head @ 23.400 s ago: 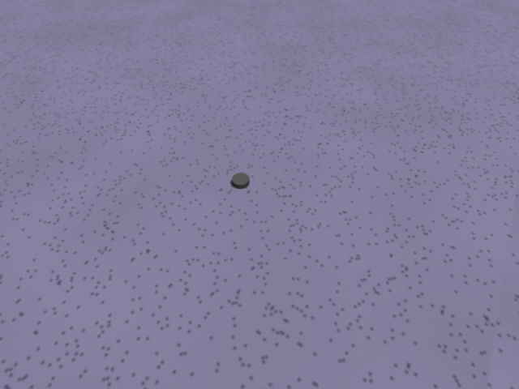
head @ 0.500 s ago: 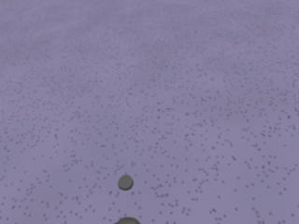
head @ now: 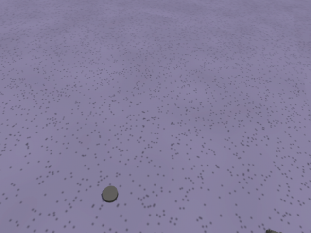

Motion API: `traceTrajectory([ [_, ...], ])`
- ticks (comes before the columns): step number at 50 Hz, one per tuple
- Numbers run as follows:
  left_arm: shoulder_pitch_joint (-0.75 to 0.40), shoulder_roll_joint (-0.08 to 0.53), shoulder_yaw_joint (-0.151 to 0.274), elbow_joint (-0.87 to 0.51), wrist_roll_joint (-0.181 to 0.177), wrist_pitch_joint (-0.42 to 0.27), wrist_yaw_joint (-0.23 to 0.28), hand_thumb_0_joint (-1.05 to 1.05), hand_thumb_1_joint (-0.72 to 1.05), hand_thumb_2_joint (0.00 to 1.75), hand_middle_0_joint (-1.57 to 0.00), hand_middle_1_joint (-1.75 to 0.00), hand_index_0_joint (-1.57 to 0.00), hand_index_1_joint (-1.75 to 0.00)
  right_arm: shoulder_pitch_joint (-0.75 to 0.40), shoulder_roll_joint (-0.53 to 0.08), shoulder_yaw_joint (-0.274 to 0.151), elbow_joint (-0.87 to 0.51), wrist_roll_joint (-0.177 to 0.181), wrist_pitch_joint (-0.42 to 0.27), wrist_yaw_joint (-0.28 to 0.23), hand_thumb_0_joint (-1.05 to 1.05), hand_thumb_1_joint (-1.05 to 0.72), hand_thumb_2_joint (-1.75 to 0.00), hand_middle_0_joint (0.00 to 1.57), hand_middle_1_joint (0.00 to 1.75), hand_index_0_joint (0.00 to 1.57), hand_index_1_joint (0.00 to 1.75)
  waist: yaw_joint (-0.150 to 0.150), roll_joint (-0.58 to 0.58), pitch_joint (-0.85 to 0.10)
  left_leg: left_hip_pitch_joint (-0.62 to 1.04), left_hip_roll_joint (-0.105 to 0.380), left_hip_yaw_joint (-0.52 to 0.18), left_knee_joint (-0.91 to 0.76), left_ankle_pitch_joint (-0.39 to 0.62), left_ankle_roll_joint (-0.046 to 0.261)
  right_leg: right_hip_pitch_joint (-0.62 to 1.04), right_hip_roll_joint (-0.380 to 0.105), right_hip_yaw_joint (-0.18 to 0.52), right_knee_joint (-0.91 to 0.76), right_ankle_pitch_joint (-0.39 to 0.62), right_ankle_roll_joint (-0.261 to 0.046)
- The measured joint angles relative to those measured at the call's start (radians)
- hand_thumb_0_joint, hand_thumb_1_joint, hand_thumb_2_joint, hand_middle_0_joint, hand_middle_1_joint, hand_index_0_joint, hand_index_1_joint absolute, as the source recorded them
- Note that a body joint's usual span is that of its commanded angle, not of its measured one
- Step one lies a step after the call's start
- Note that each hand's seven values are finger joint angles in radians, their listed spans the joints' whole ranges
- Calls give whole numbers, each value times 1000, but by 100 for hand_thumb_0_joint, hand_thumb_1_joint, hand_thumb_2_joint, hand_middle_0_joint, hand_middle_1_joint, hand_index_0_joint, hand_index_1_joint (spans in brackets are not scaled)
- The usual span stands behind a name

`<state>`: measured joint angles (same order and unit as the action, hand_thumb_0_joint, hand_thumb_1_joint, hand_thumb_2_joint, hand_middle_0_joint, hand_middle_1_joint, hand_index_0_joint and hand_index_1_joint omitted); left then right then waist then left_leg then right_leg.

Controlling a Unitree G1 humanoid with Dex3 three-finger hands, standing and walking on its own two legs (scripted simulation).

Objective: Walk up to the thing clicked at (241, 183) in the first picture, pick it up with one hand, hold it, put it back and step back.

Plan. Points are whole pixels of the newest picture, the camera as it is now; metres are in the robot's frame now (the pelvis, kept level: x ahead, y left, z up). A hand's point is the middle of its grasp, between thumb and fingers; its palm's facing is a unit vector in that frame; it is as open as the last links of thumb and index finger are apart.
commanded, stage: walk up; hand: left
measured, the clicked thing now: (110, 194) +0.48 +0.26 -0.75
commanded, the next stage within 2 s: none
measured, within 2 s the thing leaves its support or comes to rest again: neither
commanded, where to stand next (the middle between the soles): +0.11 -0.01 m, yaw +4 degrees
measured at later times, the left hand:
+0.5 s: hand out of the picture +0.08 +0.27 -0.15, palm faces +0.08 -0.91 -0.40, open 7.4 cm
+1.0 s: hand out of the picture +0.07 +0.28 -0.15, palm faces +0.09 -0.90 -0.42, open 7.4 cm
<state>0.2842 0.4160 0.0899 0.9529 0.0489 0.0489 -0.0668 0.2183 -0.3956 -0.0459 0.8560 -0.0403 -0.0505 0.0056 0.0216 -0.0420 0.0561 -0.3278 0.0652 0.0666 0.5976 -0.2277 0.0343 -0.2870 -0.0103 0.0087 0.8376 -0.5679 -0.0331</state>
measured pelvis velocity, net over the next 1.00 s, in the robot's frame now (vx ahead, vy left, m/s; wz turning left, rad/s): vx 0.03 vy -0.01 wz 0.11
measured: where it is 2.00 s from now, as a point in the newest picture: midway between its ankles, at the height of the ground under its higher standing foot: outside the picture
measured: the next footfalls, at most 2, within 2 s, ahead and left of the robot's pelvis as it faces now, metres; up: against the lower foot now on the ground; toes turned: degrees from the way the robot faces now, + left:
right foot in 0.08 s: +0.03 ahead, -0.15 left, +0.00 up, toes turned -3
left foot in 0.46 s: +0.18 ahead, +0.11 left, +0.00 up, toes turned +6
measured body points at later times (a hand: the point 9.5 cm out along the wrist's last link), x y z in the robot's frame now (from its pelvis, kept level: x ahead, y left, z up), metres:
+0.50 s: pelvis +0.06 -0.01 -0.01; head +0.11 -0.01 +0.44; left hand +0.07 +0.32 -0.13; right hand +0.16 -0.31 -0.14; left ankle +0.14 +0.11 -0.73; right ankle +0.00 -0.15 -0.71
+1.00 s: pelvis +0.03 -0.01 -0.02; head +0.07 -0.01 +0.43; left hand +0.07 +0.32 -0.12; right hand +0.16 -0.32 -0.14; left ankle +0.02 +0.12 -0.73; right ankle +0.08 -0.14 -0.73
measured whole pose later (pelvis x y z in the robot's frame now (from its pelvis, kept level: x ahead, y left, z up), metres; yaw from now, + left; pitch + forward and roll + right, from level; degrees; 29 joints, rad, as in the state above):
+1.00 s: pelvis +0.03 -0.01 -0.02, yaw +6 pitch -2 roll +2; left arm 0.20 0.40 0.04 0.90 0.04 0.01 0.00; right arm 0.16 -0.41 -0.05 0.95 -0.02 0.00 0.00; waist 0.04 -0.02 0.12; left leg -0.28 -0.05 -0.01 0.67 -0.37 0.00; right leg -0.39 -0.10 0.00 0.78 -0.36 0.00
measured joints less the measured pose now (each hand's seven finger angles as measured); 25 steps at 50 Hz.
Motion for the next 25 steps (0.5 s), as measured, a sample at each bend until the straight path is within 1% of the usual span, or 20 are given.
traceTrajectory([
  [2,21,4,11,-4,0,-6,-9,1,91,89,-20,-30,-20,-30,27,-24,-11,4,-3,7,-3,0,-90,-89,21,31,21,30,-3,8,-7,1,9,0,-2,1,-7,17,-13,-20,-56,19,-10],
  [3,32,6,15,-6,-2,-14,-11,1,91,89,-20,-30,-20,-30,39,-37,-17,8,-3,15,-3,0,-90,-89,21,31,21,30,-4,14,-10,-1,14,-3,5,-3,-12,37,-18,-34,-111,54,-16],
  [4,46,9,19,-11,-3,-24,-9,1,91,89,-20,-30,-20,-30,52,-49,-22,12,-4,26,-5,0,-90,-89,21,30,21,30,-3,20,-13,-13,18,-9,31,-33,-16,62,-19,-42,-181,100,-16],
  [5,60,8,22,-17,-1,-39,-5,1,91,89,-20,-30,-20,-30,62,-60,-30,19,-2,42,-6,0,-90,-89,21,30,21,30,0,34,-14,-39,20,-32,96,-137,-15,69,-10,-52,-202,165,-5],
  [6,78,7,20,-25,1,-52,1,1,91,89,-20,-30,-20,-30,74,-65,-37,29,2,59,-8,0,-90,-89,21,30,21,30,5,42,-19,-74,-3,-77,181,-201,-18,69,-7,-60,-200,184,3],
  [7,94,6,16,-30,0,-60,8,1,91,89,-20,-30,-20,-30,84,-65,-41,43,8,71,-8,0,-91,-89,21,30,21,30,16,43,-23,-104,-35,-113,259,-211,-21,74,-9,-59,-205,188,4],
  [8,108,1,11,-29,-3,-67,14,1,91,89,-20,-30,-20,-30,92,-68,-42,54,16,76,-3,0,-91,-89,20,30,20,30,26,49,-23,-128,-60,-139,319,-192,-21,92,-10,-58,-227,195,5],
  [9,119,-5,5,-25,-5,-73,19,1,91,89,-20,-30,-20,-30,101,-73,-43,60,22,74,5,0,-91,-89,20,30,20,30,29,60,-20,-151,-75,-159,361,-161,-21,115,-8,-62,-260,208,9],
  [10,130,-11,-1,-21,-7,-78,22,1,91,89,-20,-30,-20,-30,110,-77,-43,60,26,70,13,1,-91,-89,20,30,20,30,28,73,-18,-171,-83,-170,390,-127,-24,139,-7,-68,-295,224,13],
  [12,146,-16,-8,-17,-11,-88,27,1,91,89,-20,-30,-20,-30,127,-80,-42,58,28,61,28,1,-91,-89,20,30,20,30,24,90,-13,-198,-83,-169,409,-68,-33,181,-8,-78,-353,248,18],
  [15,148,-18,-13,-21,-13,-98,36,1,90,89,-21,-30,-20,-30,140,-69,-37,58,25,61,43,1,-91,-89,20,30,20,30,14,106,1,-206,-66,-160,351,-22,-45,222,-11,-97,-395,250,23],
  [17,134,-16,-16,-33,-16,-101,41,1,90,89,-21,-30,-20,-30,134,-53,-27,61,21,64,44,1,-91,-89,20,30,20,30,10,109,21,-185,-52,-148,265,-15,-43,232,-15,-110,-389,234,29],
  [19,110,-13,-22,-49,-23,-99,47,1,90,89,-20,-30,-20,-30,117,-34,-14,66,22,66,42,1,-91,-89,20,30,20,30,10,105,45,-148,-39,-122,168,-5,-36,229,-21,-120,-354,204,35],
  [21,82,-13,-31,-62,-34,-92,53,1,90,89,-20,-30,-20,-30,93,-15,-2,71,24,64,38,1,-91,-89,20,30,20,30,13,98,62,-101,-37,-88,85,22,-23,217,-31,-126,-299,162,43],
  [22,69,-13,-36,-67,-41,-87,57,1,90,89,-20,-30,-20,-30,80,-7,3,70,25,60,35,1,-91,-89,20,30,20,30,13,93,67,-69,-42,-71,33,56,-12,206,-38,-129,-261,135,49],
  [23,51,-11,-42,-69,-47,-82,61,1,90,89,-20,-30,-20,-30,61,4,6,71,24,54,30,1,-91,-89,20,30,20,30,8,78,77,-49,-56,-60,7,62,-10,188,-55,-129,-207,107,52],
  [24,23,-12,-45,-67,-53,-75,66,1,90,89,-20,-30,-20,-30,35,17,8,68,22,48,24,1,-91,-89,20,30,20,30,7,55,97,-47,-75,-49,17,50,-9,155,-78,-116,-126,99,48],
  [25,-5,-19,-50,-68,-63,-67,71,1,91,89,-20,-30,-20,-30,12,23,14,56,24,42,19,1,-91,-89,20,30,20,30,1,51,114,-54,-80,-49,36,38,-5,111,-70,-82,-31,107,44],
])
